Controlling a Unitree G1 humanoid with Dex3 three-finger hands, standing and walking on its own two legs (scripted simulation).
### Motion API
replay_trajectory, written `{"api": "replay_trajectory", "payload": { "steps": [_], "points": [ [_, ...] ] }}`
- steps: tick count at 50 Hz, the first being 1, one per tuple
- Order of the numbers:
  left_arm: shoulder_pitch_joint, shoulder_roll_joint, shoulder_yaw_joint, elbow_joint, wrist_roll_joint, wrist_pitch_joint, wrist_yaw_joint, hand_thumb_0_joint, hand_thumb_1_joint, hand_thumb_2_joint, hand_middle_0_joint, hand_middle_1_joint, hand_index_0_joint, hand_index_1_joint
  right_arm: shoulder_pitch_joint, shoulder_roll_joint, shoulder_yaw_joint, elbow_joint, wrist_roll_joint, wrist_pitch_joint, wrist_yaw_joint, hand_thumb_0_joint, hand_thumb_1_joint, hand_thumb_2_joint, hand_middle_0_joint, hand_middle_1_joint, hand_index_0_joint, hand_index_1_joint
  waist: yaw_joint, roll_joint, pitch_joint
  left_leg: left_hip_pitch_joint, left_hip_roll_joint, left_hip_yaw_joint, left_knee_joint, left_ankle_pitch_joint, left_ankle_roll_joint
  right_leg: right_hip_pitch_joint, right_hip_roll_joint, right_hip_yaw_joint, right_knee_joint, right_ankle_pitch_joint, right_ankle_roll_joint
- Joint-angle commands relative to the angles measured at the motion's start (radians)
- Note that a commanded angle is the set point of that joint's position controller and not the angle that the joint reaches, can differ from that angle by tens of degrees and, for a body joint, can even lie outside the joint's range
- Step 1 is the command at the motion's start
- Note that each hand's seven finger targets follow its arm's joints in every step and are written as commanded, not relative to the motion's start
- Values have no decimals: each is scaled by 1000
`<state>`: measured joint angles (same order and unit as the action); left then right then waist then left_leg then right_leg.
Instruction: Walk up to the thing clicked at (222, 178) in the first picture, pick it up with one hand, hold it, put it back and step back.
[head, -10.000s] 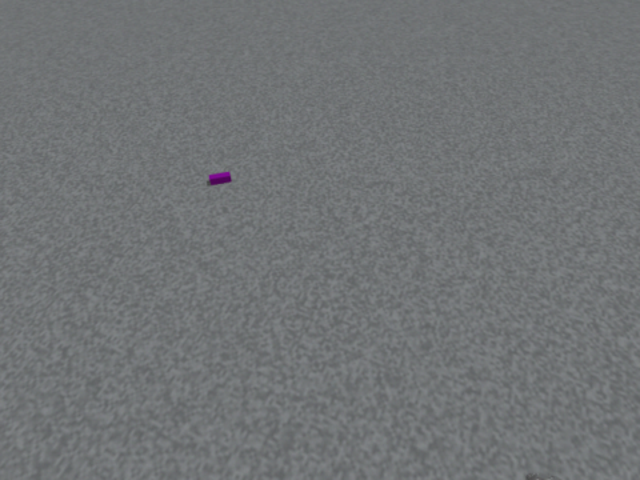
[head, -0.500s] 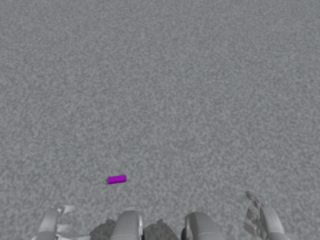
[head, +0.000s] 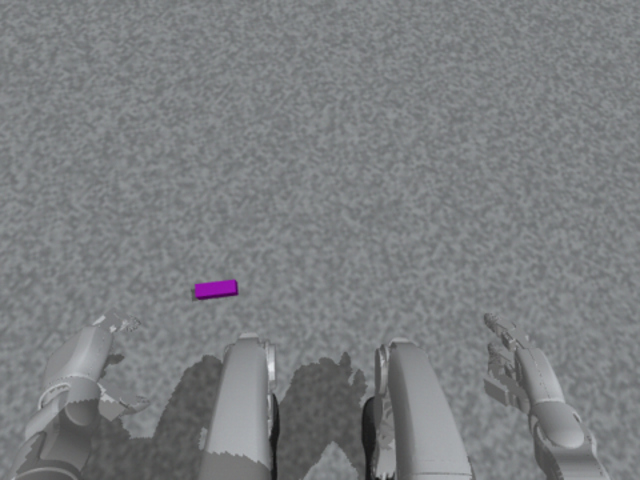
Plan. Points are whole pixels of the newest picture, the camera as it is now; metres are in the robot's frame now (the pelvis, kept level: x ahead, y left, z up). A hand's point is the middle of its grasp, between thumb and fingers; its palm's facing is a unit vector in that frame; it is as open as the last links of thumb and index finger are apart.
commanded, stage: rise first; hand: left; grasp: from above
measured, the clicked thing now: (217, 289) +0.42 +0.26 -0.53
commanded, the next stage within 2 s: none
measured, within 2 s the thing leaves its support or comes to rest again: neither
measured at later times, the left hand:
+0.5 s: hand (157, 316) +0.32 +0.31 -0.30, palm faces -0.46 -0.17 -0.87, open 12.4 cm
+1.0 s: hand (173, 302) +0.36 +0.30 -0.36, palm faces -0.43 -0.05 -0.90, open 12.1 cm
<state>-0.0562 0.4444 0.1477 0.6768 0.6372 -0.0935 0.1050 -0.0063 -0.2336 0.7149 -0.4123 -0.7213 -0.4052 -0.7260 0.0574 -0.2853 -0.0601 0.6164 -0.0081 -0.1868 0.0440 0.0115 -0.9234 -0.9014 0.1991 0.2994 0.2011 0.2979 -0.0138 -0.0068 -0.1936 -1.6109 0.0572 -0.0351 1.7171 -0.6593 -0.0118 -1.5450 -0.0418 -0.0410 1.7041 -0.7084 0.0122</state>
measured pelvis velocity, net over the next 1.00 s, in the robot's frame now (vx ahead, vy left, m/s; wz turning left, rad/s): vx -0.05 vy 0.00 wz -0.10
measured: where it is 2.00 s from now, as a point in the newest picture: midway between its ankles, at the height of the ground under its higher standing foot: (321, 462)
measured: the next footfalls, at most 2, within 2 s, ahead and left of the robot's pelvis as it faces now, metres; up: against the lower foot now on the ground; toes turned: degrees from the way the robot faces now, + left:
none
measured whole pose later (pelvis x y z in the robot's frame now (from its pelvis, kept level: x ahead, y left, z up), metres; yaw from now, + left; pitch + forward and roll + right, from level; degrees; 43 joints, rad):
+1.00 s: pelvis -0.05 +0.00 -0.20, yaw -6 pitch +32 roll -7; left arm -0.73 0.69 0.16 1.30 1.25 -0.27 0.42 0.00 -0.19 0.72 -0.40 -0.69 -0.40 -0.69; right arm 0.07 -0.26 -0.03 0.80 -0.14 -0.06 0.12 0.01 -0.90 -0.90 0.20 0.30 0.20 0.30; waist -0.11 -0.03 -0.07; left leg -2.28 0.07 -0.13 2.35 -0.64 0.00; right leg -2.18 -0.01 -0.07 2.30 -0.69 0.02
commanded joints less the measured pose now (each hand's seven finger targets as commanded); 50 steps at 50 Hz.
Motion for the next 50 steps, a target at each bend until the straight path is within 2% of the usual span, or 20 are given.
{"api": "replay_trajectory", "payload": {
  "steps": [1,6,11,14,15,17,18,22,23,24,25,27,30,34,37,40,42,47,49,50],
  "points": [
    [-131,249,82,-65,88,-55,75,0,-349,816,-321,-763,-301,-785,84,-167,-74,-47,0,-15,2,0,-927,-906,200,300,200,300,10,102,-523,327,-33,0,-64,396,22,64,54,-9,-67,370,-37],
    [-343,346,96,-19,177,-89,111,0,-301,792,-365,-712,-339,-740,100,-165,-82,-15,-14,7,7,0,-915,-904,200,300,200,300,16,47,-569,128,-38,32,63,218,38,34,60,8,-36,250,-27],
    [-472,386,81,88,252,-110,127,0,-283,794,-373,-696,-347,-724,134,-171,-77,39,-25,29,6,0,-909,-904,201,300,200,300,6,101,-578,106,-31,12,100,110,30,-100,62,-27,44,131,-37],
    [-560,440,89,102,292,-124,150,0,-275,797,-382,-678,-350,-713,154,-178,-77,54,-29,52,7,0,-902,-902,200,300,200,300,3,104,-589,59,-33,10,131,82,34,-127,67,-34,75,104,-41],
    [-551,419,80,147,308,-121,159,0,-279,803,-376,-681,-344,-716,161,-172,-69,61,-33,60,8,0,-901,-902,200,300,200,300,-2,99,-589,58,-32,6,143,89,33,-141,67,-41,91,113,-41],
    [-628,442,78,135,332,-131,173,0,-270,800,-379,-672,-347,-707,156,-189,-76,56,-38,74,10,0,-899,-902,200,300,200,300,-10,119,-581,45,-30,0,160,79,34,-189,68,-49,115,107,-45],
    [-603,439,70,230,349,-127,176,0,-274,802,-382,-668,-347,-705,163,-175,-57,74,-39,83,12,0,-899,-902,200,300,200,300,-23,110,-531,4,-31,-5,170,53,36,-219,70,-54,129,86,-44],
    [-672,454,65,251,399,-145,204,0,-256,792,-395,-641,-359,-680,173,-181,-57,86,-53,107,20,0,-896,-902,200,300,200,300,-28,138,-519,-19,-31,-18,193,37,33,-278,71,-69,179,75,-50],
    [-727,486,67,210,414,-156,211,0,-259,793,-385,-647,-352,-682,170,-195,-61,79,-56,107,21,0,-896,-902,200,300,200,300,-23,177,-537,-7,-31,-16,201,48,31,-279,69,-69,193,87,-51],
    [-669,465,66,318,431,-149,218,0,-256,791,-382,-649,-352,-681,179,-181,-47,98,-59,112,24,0,-895,-902,201,300,200,300,-32,148,-510,-18,-29,-21,216,57,32,-294,71,-75,203,97,-49],
    [-700,457,55,304,435,-155,224,0,-262,795,-386,-637,-350,-675,185,-193,-56,100,-62,114,25,0,-895,-902,200,300,200,300,-45,142,-502,-23,-28,-26,223,63,32,-317,70,-80,214,104,-49],
    [-773,506,72,282,468,-170,242,0,-258,792,-382,-646,-351,-679,188,-199,-53,104,-69,121,30,0,-894,-902,201,300,200,300,-40,191,-530,-21,-30,-25,237,69,29,-335,70,-80,238,108,-52],
    [-754,481,60,381,510,-174,263,0,-241,774,-376,-658,-356,-681,199,-196,-46,121,-83,126,39,0,-893,-902,201,300,200,300,-56,184,-496,-46,-29,-27,260,72,29,-366,72,-91,263,114,-52],
    [-817,521,63,404,554,-181,292,0,-221,752,-388,-662,-374,-678,199,-201,-45,135,-96,127,45,0,-896,-903,200,300,200,300,-57,215,-503,-60,-30,-13,294,76,28,-386,74,-90,281,116,-53],
    [-842,501,50,433,576,-187,311,0,-215,740,-381,-674,-374,-681,200,-206,-44,143,-108,126,52,0,-896,-902,200,300,200,300,-73,221,-502,-62,-28,-21,314,90,27,-409,73,-100,311,132,-49],
    [-881,530,58,447,591,-191,332,0,-214,734,-375,-700,-375,-701,194,-203,-44,150,-117,126,53,0,-899,-903,200,300,200,300,-73,207,-486,-105,-30,-9,336,58,31,-418,73,-93,305,103,-51],
    [-896,512,54,455,591,-189,342,0,-201,719,-374,-704,-381,-698,188,-202,-41,141,-125,121,57,0,-898,-902,200,300,200,300,-78,203,-515,-103,-31,-4,354,83,32,-405,74,-93,316,126,-49],
    [-934,543,69,486,595,-179,360,0,-175,690,-388,-702,-403,-688,195,-205,-41,159,-136,115,60,0,-900,-902,200,300,200,300,-90,202,-526,-131,-28,1,397,111,37,-404,77,-95,338,160,-44],
    [-921,519,55,511,594,-170,361,0,-150,664,-403,-696,-423,-676,188,-195,-33,153,-137,114,61,0,-901,-903,200,300,200,300,-84,202,-540,-126,-29,4,405,128,36,-398,81,-93,346,172,-47],
    [-931,517,51,514,593,-168,359,0,-155,671,-402,-693,-420,-676,193,-194,-33,160,-139,114,63,0,-901,-902,200,300,200,300,-96,203,-537,-128,-30,5,411,143,37,-392,82,-94,347,191,-45]
  ]
}}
